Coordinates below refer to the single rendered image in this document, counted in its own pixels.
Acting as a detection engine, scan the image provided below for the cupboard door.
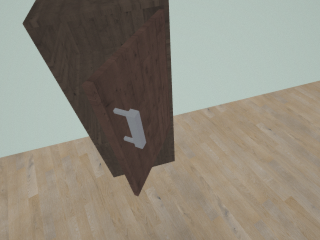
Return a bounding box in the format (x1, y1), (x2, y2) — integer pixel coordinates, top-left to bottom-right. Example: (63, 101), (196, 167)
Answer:
(82, 9), (171, 196)

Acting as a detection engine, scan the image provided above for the handle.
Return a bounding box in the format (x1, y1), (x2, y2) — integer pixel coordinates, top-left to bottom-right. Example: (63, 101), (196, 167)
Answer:
(113, 108), (146, 149)

